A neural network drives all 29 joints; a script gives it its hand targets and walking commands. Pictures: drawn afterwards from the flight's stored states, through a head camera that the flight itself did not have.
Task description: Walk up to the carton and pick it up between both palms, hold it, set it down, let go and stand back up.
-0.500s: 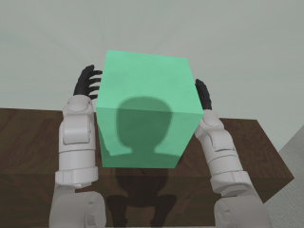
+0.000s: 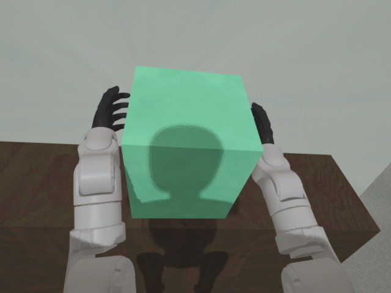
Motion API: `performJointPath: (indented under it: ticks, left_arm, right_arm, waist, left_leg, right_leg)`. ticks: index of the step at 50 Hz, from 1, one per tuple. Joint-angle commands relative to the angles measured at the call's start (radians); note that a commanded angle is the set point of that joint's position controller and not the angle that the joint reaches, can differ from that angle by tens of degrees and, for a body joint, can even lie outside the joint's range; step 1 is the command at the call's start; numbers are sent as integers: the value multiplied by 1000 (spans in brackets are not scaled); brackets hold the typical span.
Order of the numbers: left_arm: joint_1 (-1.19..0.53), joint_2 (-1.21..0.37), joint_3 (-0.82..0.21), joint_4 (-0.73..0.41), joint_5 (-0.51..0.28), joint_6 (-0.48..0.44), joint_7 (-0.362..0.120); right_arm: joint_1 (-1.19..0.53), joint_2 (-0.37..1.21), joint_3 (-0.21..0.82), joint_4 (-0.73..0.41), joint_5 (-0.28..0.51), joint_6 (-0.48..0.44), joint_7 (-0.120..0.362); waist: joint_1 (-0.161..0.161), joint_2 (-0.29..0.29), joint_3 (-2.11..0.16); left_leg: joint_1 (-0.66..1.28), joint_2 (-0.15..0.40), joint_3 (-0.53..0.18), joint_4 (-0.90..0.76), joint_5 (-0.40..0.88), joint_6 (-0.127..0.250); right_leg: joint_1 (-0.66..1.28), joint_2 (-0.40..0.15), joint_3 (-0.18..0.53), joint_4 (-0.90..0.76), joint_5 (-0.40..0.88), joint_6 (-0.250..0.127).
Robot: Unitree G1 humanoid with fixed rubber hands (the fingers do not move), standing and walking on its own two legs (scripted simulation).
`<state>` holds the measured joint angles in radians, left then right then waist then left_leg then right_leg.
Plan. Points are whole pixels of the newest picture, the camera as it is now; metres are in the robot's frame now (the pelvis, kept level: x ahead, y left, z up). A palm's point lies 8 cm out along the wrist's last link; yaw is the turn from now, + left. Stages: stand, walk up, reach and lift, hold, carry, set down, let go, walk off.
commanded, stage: hold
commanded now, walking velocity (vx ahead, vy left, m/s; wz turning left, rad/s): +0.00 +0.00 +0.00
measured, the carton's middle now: (184, 149) +0.37 +0.01 +0.14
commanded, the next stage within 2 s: none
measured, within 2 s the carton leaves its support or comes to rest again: neither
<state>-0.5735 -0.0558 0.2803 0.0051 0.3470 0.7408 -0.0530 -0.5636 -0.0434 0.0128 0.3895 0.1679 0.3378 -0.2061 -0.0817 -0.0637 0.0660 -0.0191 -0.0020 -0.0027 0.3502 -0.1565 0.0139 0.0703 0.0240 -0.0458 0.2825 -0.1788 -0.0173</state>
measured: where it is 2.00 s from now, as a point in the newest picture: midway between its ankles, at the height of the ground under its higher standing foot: outside the picture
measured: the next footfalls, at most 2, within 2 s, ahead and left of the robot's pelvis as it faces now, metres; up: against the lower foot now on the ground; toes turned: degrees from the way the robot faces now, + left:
none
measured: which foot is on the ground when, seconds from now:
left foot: down 0.00-1.00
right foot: down 0.00-1.00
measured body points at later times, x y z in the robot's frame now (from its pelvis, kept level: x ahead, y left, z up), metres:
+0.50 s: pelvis -0.01 -0.01 +0.00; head -0.06 +0.02 +0.45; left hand +0.37 +0.16 +0.20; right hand +0.36 -0.15 +0.18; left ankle +0.04 +0.11 -0.75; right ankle +0.00 -0.11 -0.75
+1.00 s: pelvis +0.00 +0.00 +0.00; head -0.05 +0.03 +0.45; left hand +0.37 +0.16 +0.20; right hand +0.37 -0.15 +0.18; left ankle +0.04 +0.11 -0.75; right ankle +0.00 -0.11 -0.75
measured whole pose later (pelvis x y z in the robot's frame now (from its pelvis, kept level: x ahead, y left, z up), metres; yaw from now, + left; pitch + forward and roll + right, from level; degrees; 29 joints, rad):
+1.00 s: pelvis +0.00 +0.00 +0.00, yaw +0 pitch -9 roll -1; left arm -0.63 -0.04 0.32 0.11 0.35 0.71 -0.06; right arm -0.63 -0.03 -0.03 0.48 0.15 0.33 -0.20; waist -0.07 -0.06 0.05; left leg -0.04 0.00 0.00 0.33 -0.14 0.01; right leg 0.04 0.02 -0.04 0.29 -0.18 -0.02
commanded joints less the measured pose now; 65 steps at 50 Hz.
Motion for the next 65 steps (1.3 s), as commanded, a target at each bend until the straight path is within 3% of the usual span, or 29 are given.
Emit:
performJointPath:
  ticks: [1, 2, 5, 7, 8, 10, 12, 13, 16, 18, 21, 24, 25, 27, 30, 33, 36, 37, 39, 43, 44, 48, 49, 53, 55, 56, 58, 61, 65]
  left_arm:
    - [-559, -446, -414, 20, -120, -29, -138]
    - [-598, -461, -429, 9, -134, -32, -144]
    - [-601, -464, -456, -21, -183, -55, -135]
    - [-625, -488, -480, -41, -185, -62, -128]
    - [-628, -468, -445, 21, -165, -56, -124]
    - [-617, -461, -425, 17, -148, -56, -126]
    - [-581, -460, -393, 72, -113, -36, -142]
    - [-583, -444, -395, 52, -133, -39, -148]
    - [-589, -443, -407, 44, -139, -52, -145]
    - [-618, -466, -421, 77, -150, -51, -145]
    - [-636, -447, -388, 119, -139, -55, -146]
    - [-632, -453, -393, 89, -141, -60, -151]
    - [-625, -434, -385, 56, -148, -65, -153]
    - [-629, -468, -422, 40, -152, -67, -153]
    - [-634, -469, -441, 54, -159, -68, -145]
    - [-618, -463, -431, 9, -152, -70, -131]
    - [-613, -466, -436, 69, -149, -61, -130]
    - [-604, -468, -411, 41, -136, -62, -128]
    - [-631, -477, -426, 71, -147, -64, -128]
    - [-616, -477, -433, 8, -170, -78, -123]
    - [-578, -456, -410, 72, -148, -66, -128]
    - [-583, -458, -406, 57, -135, -52, -136]
    - [-616, -455, -417, 56, -152, -54, -137]
    - [-568, -467, -443, 1, -152, -55, -131]
    - [-555, -469, -451, -21, -151, -50, -133]
    - [-593, -459, -463, -21, -153, -48, -134]
    - [-560, -486, -481, -23, -163, -46, -131]
    - [-593, -466, -468, -66, -166, -53, -138]
    - [-593, -465, -464, -3, -158, -51, -132]
  right_arm:
    - [-821, 514, 305, -276, 43, -85, 120]
    - [-829, 506, 271, -272, 37, -86, 124]
    - [-856, 542, 335, -358, 65, -99, 117]
    - [-898, 553, 341, -396, 79, -109, 108]
    - [-902, 536, 344, -322, 73, -92, 113]
    - [-866, 543, 309, -288, 54, -89, 117]
    - [-823, 518, 266, -211, 22, -80, 122]
    - [-864, 529, 275, -235, 34, -87, 121]
    - [-879, 533, 277, -265, 37, -99, 119]
    - [-896, 539, 266, -268, 32, -102, 117]
    - [-929, 538, 256, -230, 22, -92, 120]
    - [-868, 540, 231, -202, 7, -97, 122]
    - [-877, 544, 244, -231, 13, -107, 116]
    - [-865, 543, 258, -240, 35, -108, 112]
    - [-861, 531, 252, -237, 25, -104, 109]
    - [-853, 539, 291, -257, 46, -116, 122]
    - [-893, 528, 278, -261, 35, -116, 125]
    - [-891, 534, 283, -266, 40, -119, 126]
    - [-904, 532, 277, -253, 29, -123, 128]
    - [-885, 554, 325, -305, 55, -125, 109]
    - [-894, 536, 331, -296, 53, -116, 106]
    - [-847, 514, 273, -215, 42, -108, 120]
    - [-893, 525, 268, -257, 43, -110, 119]
    - [-804, 503, 305, -275, 63, -102, 110]
    - [-794, 521, 314, -258, 70, -102, 113]
    - [-830, 502, 317, -290, 80, -102, 112]
    - [-844, 516, 321, -360, 69, -118, 109]
    - [-802, 524, 326, -309, 78, -98, 104]
    - [-841, 517, 291, -288, 52, -100, 122]
  waist:
    - [7, 82, -339]
    - [-18, 87, -362]
    - [9, 73, -478]
    - [-3, 98, -531]
    - [21, 92, -453]
    - [20, 95, -442]
    - [-11, 103, -371]
    - [4, 55, -396]
    - [11, 77, -408]
    - [-18, 102, -392]
    - [8, 68, -365]
    - [-20, 86, -398]
    - [-6, 58, -402]
    - [-22, 107, -403]
    - [-37, 113, -405]
    - [2, 106, -418]
    - [-9, 117, -406]
    - [18, 90, -421]
    - [6, 113, -430]
    - [6, 53, -492]
    - [11, 49, -450]
    - [5, 93, -389]
    - [-5, 60, -408]
    - [-26, 105, -447]
    - [1, 129, -436]
    - [-13, 136, -440]
    - [-27, 118, -446]
    - [-32, 109, -439]
    - [-8, 101, -388]
  left_leg:
    - [131, -7, 29, -53, 165, -3]
    - [148, -7, 31, -49, 158, -6]
    - [150, -19, 29, -26, 226, -5]
    - [175, -21, 24, -7, 258, -6]
    - [157, -19, 21, -22, 200, 3]
    - [141, -13, 25, -33, 184, 3]
    - [137, -7, 33, -51, 127, 3]
    - [115, -9, 34, -52, 141, 12]
    - [136, -15, 34, -47, 174, 8]
    - [123, -15, 36, -47, 131, 9]
    - [109, -16, 33, -65, 78, 17]
    - [119, -20, 41, -64, 93, 15]
    - [114, -20, 43, -58, 131, 15]
    - [136, -21, 30, -36, 176, 4]
    - [167, -17, 22, -38, 190, -5]
    - [164, -15, 26, -36, 193, -2]
    - [121, -14, 31, -47, 142, 4]
    - [124, -20, 30, -49, 162, 12]
    - [138, -8, 26, -51, 127, 6]
    - [157, -26, 33, -23, 230, 4]
    - [150, -22, 29, -32, 199, 12]
    - [153, -12, 30, -55, 163, 5]
    - [129, -15, 32, -46, 157, 8]
    - [212, -17, 19, -20, 277, -10]
    - [192, -10, 19, -18, 304, -22]
    - [180, -20, 20, -14, 284, -24]
    - [186, -12, 14, -20, 283, -23]
    - [202, -21, 19, -17, 287, -21]
    - [135, -12, 22, -38, 186, -11]
  right_leg:
    - [-52, 20, -31, -40, 118, 37]
    - [-65, 23, -31, -45, 99, 31]
    - [6, 17, -26, -23, 239, 46]
    - [-5, 17, -20, -16, 257, 50]
    - [-50, 13, -22, -23, 199, 56]
    - [-53, 20, -27, -33, 140, 48]
    - [-34, 10, -23, -44, 120, 41]
    - [-22, 11, -30, -40, 138, 47]
    - [-35, 5, -21, -38, 168, 54]
    - [-25, 5, -30, -44, 140, 44]
    - [-70, 4, -27, -53, 73, 47]
    - [-27, 1, -20, -49, 107, 47]
    - [2, -4, -24, -41, 179, 60]
    - [-14, 5, -35, -34, 208, 54]
    - [-35, 13, -31, -49, 159, 48]
    - [-36, 13, -33, -36, 165, 46]
    - [-49, 5, -37, -37, 133, 48]
    - [-37, 9, -38, -34, 131, 48]
    - [-75, 8, -30, -43, 92, 42]
    - [-5, 11, -24, -28, 241, 55]
    - [-15, 8, -25, -34, 223, 57]
    - [-62, 15, -28, -48, 133, 45]
    - [-44, 18, -29, -43, 128, 43]
    - [-7, 19, -27, -32, 260, 48]
    - [-14, 23, -31, -29, 263, 47]
    - [-17, 20, -25, -31, 239, 49]
    - [-23, 27, -33, -35, 215, 42]
    - [2, 20, -23, -26, 272, 55]
    - [-55, 17, -37, -32, 146, 44]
